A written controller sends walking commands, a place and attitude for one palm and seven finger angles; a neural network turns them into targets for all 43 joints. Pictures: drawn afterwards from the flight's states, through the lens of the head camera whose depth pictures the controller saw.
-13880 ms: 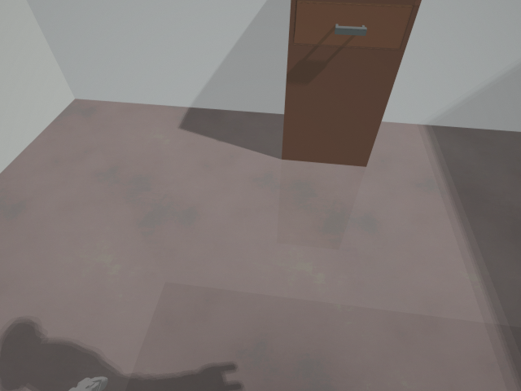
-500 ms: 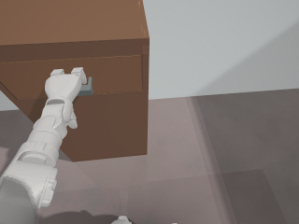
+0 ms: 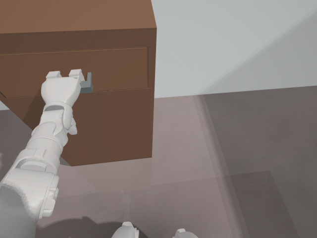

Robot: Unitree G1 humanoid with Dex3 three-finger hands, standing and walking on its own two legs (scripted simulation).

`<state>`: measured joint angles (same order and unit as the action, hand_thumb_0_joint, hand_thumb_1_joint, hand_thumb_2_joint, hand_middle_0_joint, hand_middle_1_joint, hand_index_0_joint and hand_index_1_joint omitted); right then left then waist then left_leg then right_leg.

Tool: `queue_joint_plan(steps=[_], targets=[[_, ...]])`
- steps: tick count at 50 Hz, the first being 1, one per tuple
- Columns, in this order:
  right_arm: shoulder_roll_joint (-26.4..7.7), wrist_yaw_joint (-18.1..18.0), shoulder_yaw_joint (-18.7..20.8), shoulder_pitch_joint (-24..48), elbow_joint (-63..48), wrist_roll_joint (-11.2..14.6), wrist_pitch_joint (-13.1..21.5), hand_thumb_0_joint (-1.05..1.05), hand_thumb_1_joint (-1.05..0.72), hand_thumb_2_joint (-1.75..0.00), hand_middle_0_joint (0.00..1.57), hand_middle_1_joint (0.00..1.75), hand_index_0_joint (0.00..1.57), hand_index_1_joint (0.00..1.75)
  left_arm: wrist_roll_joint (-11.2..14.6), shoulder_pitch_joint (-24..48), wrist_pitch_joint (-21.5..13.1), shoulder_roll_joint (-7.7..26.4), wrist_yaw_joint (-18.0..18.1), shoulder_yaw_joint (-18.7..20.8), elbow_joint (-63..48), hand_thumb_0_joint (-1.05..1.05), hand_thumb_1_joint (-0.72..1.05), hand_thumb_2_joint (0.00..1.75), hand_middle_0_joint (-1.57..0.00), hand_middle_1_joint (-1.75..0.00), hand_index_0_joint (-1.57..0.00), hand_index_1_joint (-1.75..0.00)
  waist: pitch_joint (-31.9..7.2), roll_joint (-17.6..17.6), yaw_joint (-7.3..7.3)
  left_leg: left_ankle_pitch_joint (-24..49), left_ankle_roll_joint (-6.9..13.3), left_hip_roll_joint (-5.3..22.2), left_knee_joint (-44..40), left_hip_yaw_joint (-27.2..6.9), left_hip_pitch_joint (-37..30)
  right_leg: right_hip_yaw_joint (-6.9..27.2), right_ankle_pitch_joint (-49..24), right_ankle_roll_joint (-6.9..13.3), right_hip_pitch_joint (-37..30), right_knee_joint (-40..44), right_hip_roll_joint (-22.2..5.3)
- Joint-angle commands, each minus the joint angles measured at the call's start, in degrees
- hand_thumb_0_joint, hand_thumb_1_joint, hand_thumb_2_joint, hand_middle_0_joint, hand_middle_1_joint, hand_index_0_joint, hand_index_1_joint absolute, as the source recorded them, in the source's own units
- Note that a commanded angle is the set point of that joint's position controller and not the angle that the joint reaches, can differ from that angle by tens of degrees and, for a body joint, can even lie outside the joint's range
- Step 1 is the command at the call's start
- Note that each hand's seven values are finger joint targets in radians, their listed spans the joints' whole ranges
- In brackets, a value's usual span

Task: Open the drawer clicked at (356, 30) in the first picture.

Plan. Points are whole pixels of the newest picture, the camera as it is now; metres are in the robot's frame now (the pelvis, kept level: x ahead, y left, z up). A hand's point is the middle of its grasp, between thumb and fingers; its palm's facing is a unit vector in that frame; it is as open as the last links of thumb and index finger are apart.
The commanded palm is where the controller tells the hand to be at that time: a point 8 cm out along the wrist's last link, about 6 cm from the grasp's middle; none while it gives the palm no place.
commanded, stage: lower the fingers behind the handle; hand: left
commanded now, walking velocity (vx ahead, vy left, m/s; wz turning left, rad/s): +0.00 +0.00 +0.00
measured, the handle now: (70, 82) +0.53 +0.23 +0.04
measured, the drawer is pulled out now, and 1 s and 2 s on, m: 0.00 0.00 0.07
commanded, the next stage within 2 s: close the thumb around the handle in 0.46 s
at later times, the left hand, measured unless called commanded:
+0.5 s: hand (71, 102) +0.48 +0.23 +0.02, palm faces -0.04 -0.01 -1.00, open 13.8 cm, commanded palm +0.46 +0.21 +0.07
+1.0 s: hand (74, 101) +0.48 +0.22 +0.02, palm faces -0.05 -0.01 -1.00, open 8.6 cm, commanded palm +0.46 +0.21 +0.07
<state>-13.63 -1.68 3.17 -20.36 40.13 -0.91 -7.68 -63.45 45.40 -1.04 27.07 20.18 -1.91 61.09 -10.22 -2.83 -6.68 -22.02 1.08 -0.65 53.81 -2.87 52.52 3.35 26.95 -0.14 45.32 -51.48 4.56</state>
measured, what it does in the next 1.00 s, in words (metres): stands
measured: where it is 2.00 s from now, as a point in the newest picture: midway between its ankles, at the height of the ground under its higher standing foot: outside the picture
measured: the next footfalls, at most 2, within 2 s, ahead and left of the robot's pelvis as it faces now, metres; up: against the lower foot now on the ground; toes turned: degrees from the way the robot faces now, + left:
none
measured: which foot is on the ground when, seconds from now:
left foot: down 0.00-1.00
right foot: down 0.00-1.00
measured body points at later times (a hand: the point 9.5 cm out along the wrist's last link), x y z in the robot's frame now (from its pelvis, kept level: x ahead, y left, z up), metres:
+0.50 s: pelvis +0.00 +0.00 +0.00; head +0.09 +0.01 +0.44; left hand +0.47 +0.22 +0.07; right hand +0.02 -0.27 -0.13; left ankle +0.03 +0.10 -0.68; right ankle -0.03 -0.13 -0.68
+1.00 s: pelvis +0.00 +0.00 +0.00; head +0.10 +0.00 +0.44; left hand +0.48 +0.22 +0.07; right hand +0.01 -0.27 -0.13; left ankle +0.03 +0.10 -0.68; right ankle -0.03 -0.13 -0.68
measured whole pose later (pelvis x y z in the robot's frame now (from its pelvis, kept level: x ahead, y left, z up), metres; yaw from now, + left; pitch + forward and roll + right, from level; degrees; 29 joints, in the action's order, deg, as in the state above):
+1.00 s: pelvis +0.00 +0.00 +0.00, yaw +0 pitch +22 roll -2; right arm -13.3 -1.8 3.0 -20.3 39.9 -0.8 -7.5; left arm -62.4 47.0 1.8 26.3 19.2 -3.4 60.9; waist -10.3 -3.4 -6.6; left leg -22.5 0.8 -0.5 54.8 -3.1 53.9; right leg 3.0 27.5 0.1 46.7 -52.6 4.7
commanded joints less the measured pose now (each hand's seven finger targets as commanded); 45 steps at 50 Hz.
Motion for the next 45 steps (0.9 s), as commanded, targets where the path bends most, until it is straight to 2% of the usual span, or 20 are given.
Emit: queue_joint_plan(steps=[1,2,4,6,8,9,11,18,21,22,24,26,28,30,37,38,40,43,44,45], targets=[[-9.1,-0.4,3.5,-6.7,-3.3,-0.4,1.0,0.0,-0.9,-0.9,0.2,0.3,0.2,0.3,0.3,24.2,1.2,10.6,2.2,1.8,-8.3,0.0,-0.5,0.3,-0.3,-1.2,-0.3,-1.2,-22.3,-2.8,-0.96,22.1,1.3,0.7,-3.3,1.9,-26.3,-4.8,-18.2,2.5,1.0,6.4,0.8],[-9.2,-0.4,3.5,-6.8,-3.3,-0.3,1.1,0.0,-0.9,-0.9,0.2,0.3,0.2,0.3,0.4,24.9,1.3,9.9,2.2,0.9,-8.4,0.0,-0.5,0.3,-0.3,-1.2,-0.3,-1.2,-22.2,-2.1,-1.5,20.9,1.4,0.8,-3.1,1.8,-26.3,-4.7,-17.3,2.3,1.7,6.5,0.8],[-9.3,-0.5,3.5,-6.9,-3.3,-0.2,0.9,0.0,-0.9,-0.9,0.2,0.3,0.2,0.3,0.4,24.4,2.0,10.8,2.0,1.4,-7.8,0.0,-0.5,0.3,-0.3,-1.2,-0.3,-1.2,-22.7,-1.6,-1.27,20.5,1.5,0.8,-3.0,2.0,-25.7,-4.5,-17.6,2.2,1.0,6.5,0.7],[-9.1,-0.5,3.5,-7.0,-3.3,-0.4,0.9,0.0,-0.9,-0.9,0.2,0.3,0.2,0.3,0.6,26.4,2.2,10.0,1.6,0.8,-9.5,0.0,-0.5,0.3,-0.3,-1.2,-0.3,-1.2,-23.9,-3.0,-1.31,22.1,1.3,0.8,-2.9,1.7,-27.1,-4.7,-18.1,2.5,1.3,6.1,0.7],[-9.0,-0.6,3.4,-7.1,-3.4,-0.2,0.9,0.0,-0.9,-0.9,0.2,0.3,0.2,0.3,0.6,25.1,2.5,9.3,1.1,0.2,-8.3,0.0,-0.5,0.3,-0.3,-1.2,-0.3,-1.2,-22.7,-2.0,-1.5,20.5,1.5,0.8,-3.1,1.9,-26.7,-4.7,-17.1,2.3,1.3,6.7,0.8],[-9.1,-0.7,3.3,-6.9,-3.4,-0.1,0.8,0.0,-0.9,-0.9,0.2,0.3,0.2,0.3,0.5,25.4,2.5,10.7,1.0,1.0,-8.5,0.0,-0.5,0.3,-0.3,-1.2,-0.3,-1.2,-22.1,-1.9,-1.46,19.7,1.5,0.9,-3.2,1.9,-26.0,-4.6,-16.8,2.2,1.3,6.8,0.7],[-8.8,-0.8,3.3,-6.9,-3.5,-0.2,1.1,0.0,-0.9,-0.9,0.2,0.3,0.2,0.3,0.9,26.6,2.0,9.1,0.5,-0.1,-9.9,0.0,-0.5,0.3,-0.3,-1.2,-0.3,-1.2,-23.3,-2.2,-1.59,20.7,1.6,0.8,-3.1,1.8,-26.7,-4.6,-17.4,2.3,0.9,6.5,0.7],[-8.9,-1.0,3.2,-6.9,-3.8,-0.1,1.2,0.0,-0.9,-0.9,0.2,0.3,0.2,0.3,0.6,24.2,1.2,10.7,0.7,1.4,-9.5,0.0,-0.5,0.3,-0.3,-1.2,-0.3,-1.2,-22.1,-2.2,-0.96,19.6,1.6,0.8,-3.0,2.1,-25.5,-4.4,-17.2,2.3,0.9,6.6,0.6],[-8.8,-1.0,3.0,-6.8,-3.7,0.0,1.2,0.0,-0.9,-0.9,0.2,0.3,0.2,0.3,0.7,25.0,1.4,11.5,0.8,1.5,-8.8,0.0,-0.5,0.3,-0.3,-1.2,-0.3,-1.2,-21.1,-1.3,-1.38,18.8,1.8,0.5,-3.0,2.4,-23.4,-4.1,-17.6,2.2,-0.1,6.8,0.5],[-9.0,-1.1,3.1,-7.1,-3.7,0.0,1.2,0.0,-0.9,-0.9,0.2,0.3,0.2,0.3,0.4,25.1,1.3,12.9,1.0,2.5,-9.3,0.0,-0.5,0.3,-0.3,-1.2,-0.3,-1.2,-22.0,-1.4,-1.18,19.2,1.7,0.7,-3.0,2.3,-23.9,-4.2,-17.9,2.1,0.1,6.4,0.5],[-8.9,-1.0,3.1,-7.0,-3.9,0.1,1.1,0.0,-0.9,-0.9,0.2,0.3,0.2,0.3,0.3,24.5,1.7,11.7,1.2,1.7,-9.0,0.0,-0.5,0.3,-0.3,-1.2,-0.3,-1.2,-22.2,-2.1,-1.02,19.9,1.6,0.6,-3.0,2.2,-24.8,-4.4,-17.8,2.3,0.5,6.4,0.6],[-8.7,-0.9,3.3,-6.9,-3.6,0.0,1.2,0.0,-0.9,-0.9,0.2,0.3,0.2,0.3,0.7,26.6,1.9,9.6,1.1,0.2,-9.4,0.0,-0.5,0.3,-0.3,-1.2,-0.3,-1.2,-21.6,-1.8,-2.03,19.7,1.6,0.8,-2.9,1.9,-25.3,-4.5,-16.9,2.2,1.5,6.6,0.6],[-9.0,-1.0,3.3,-7.2,-3.5,0.0,1.2,0.0,-0.9,-0.9,0.2,0.3,0.2,0.3,0.8,25.9,2.3,10.5,1.3,0.8,-8.4,0.0,-0.5,0.3,-0.3,-1.2,-0.3,-1.2,-21.8,-1.5,-1.9,19.1,1.7,0.8,-3.0,1.9,-25.5,-4.5,-16.5,2.1,1.6,6.7,0.6],[-8.9,-1.0,3.2,-7.1,-3.7,0.0,1.2,0.0,-0.9,-0.9,0.2,0.3,0.2,0.3,0.7,26.3,2.4,10.3,1.0,0.3,-9.2,0.0,-0.39,0.35,-0.31,-1.21,-0.31,-1.21,-22.4,-2.8,-1.56,19.6,1.5,0.7,-3.1,2.0,-25.8,-4.5,-16.8,2.3,1.3,6.6,0.6],[-8.9,-1.2,3.1,-7.4,-3.5,0.0,1.3,0.0,-0.9,-0.9,0.2,0.3,0.2,0.3,1.0,27.4,2.2,9.2,0.3,-0.6,-9.3,0.0,0.0,0.52,-0.34,-1.25,-0.34,-1.25,-22.7,-2.4,-2.25,19.7,1.7,0.8,-2.8,1.9,-25.9,-4.3,-17.2,2.1,1.5,6.7,0.5],[-8.9,-1.2,3.1,-7.4,-3.4,0.1,1.2,0.0,-0.9,-0.9,0.2,0.3,0.2,0.3,0.8,25.8,2.3,10.5,0.4,0.7,-8.5,0.0,0.06,0.54,-0.34,-1.26,-0.34,-1.26,-22.2,-2.3,-1.46,19.4,1.6,0.7,-3.0,1.9,-25.5,-4.5,-16.9,2.3,1.2,6.7,0.6],[-8.7,-1.1,3.1,-7.4,-3.4,0.0,1.3,0.0,-0.9,-0.9,0.2,0.3,0.2,0.3,0.7,27.0,2.3,8.6,0.4,-1.0,-8.9,0.0,0.17,0.59,-0.35,-1.27,-0.35,-1.27,-21.9,-2.1,-2.18,19.6,1.6,0.8,-2.9,1.9,-25.5,-4.6,-16.9,2.2,1.9,6.5,0.6],[-8.7,-1.0,3.3,-7.5,-3.5,-0.1,1.3,0.0,-0.9,-0.9,0.2,0.3,0.2,0.3,0.8,25.5,2.0,9.1,0.4,0.1,-9.9,0.0,0.34,0.66,-0.36,-1.29,-0.36,-1.29,-24.2,-3.1,-1.2,22.2,1.5,0.8,-2.4,1.9,-27.0,-4.4,-19.0,2.4,1.0,6.0,0.7],[-8.6,-0.9,3.2,-7.5,-3.4,-0.1,1.3,0.0,-0.9,-0.9,0.2,0.3,0.2,0.3,1.0,25.8,2.1,8.2,0.5,-0.6,-9.6,0.0,0.4,0.68,-0.36,-1.3,-0.36,-1.3,-23.6,-2.6,-1.74,21.5,1.6,0.8,-2.4,2.1,-26.4,-4.5,-18.8,2.2,0.9,6.2,0.7],[-8.8,-0.9,3.2,-7.5,-3.3,0.0,1.2,0.0,-0.9,-0.9,0.2,0.3,0.2,0.3,0.6,25.6,2.2,9.5,0.6,0.4,-9.4,0.0,0.45,0.71,-0.37,-1.3,-0.37,-1.3,-22.6,-2.2,-1.51,21.4,1.5,0.9,-2.7,1.9,-26.0,-4.6,-18.5,2.3,1.2,6.2,0.7]])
